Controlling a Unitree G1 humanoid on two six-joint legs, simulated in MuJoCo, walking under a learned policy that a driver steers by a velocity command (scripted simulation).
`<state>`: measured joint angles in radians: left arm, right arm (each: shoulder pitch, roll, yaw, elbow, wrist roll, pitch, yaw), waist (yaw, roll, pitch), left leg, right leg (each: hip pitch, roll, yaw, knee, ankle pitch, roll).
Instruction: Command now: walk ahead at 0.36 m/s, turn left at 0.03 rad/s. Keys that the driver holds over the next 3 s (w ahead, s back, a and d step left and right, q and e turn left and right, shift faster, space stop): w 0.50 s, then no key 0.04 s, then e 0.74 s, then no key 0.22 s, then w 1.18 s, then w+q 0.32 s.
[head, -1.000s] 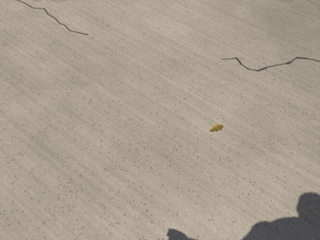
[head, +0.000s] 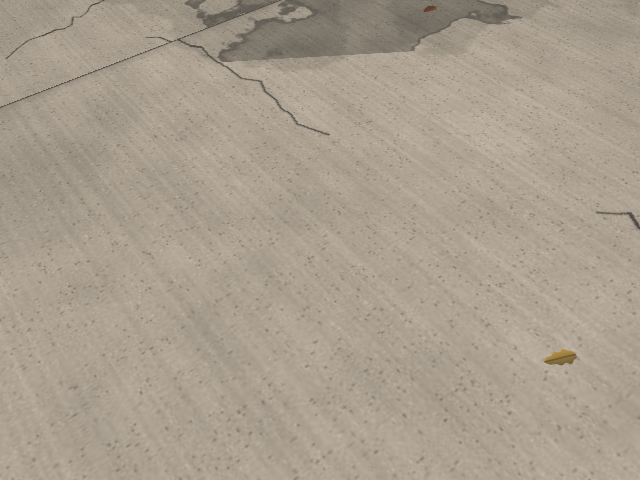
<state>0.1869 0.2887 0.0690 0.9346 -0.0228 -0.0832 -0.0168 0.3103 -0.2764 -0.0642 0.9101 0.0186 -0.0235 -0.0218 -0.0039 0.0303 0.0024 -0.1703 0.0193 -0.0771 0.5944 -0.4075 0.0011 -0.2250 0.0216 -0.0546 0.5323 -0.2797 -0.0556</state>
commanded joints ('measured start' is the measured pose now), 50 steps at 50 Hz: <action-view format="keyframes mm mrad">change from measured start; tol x32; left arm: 1 235 191 38 29 16 -17 -4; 50 92 200 54 -279 35 52 8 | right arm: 1 -174 -109 -18 -156 24 -59 -4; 50 -166 -132 -11 -138 -10 -7 10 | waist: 1 110 -238 45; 17 71 -116 132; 23 -67 270 -394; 27 -20 7 -27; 50 55 -161 -291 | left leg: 1 -633 -15 -15 485 -183 21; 18 -388 21 93 -81 411 45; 21 39 -48 146 -78 350 117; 23 601 364 -605 -208 -15 334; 31 -71 211 -21 -396 818 237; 46 132 208 199 -13 833 116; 48 -366 -68 238 550 -154 -46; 50 -477 -49 -18 728 -242 -27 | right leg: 1 377 -433 749 -373 -310 -264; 16 227 -259 136 -429 315 -124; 21 254 -223 59 27 858 -49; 23 -322 35 90 681 -240 28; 25 -499 -52 171 806 -205 -5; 45 -260 -63 13 46 87 18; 48 336 -366 536 -69 1018 -289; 50 325 -365 550 -126 777 -323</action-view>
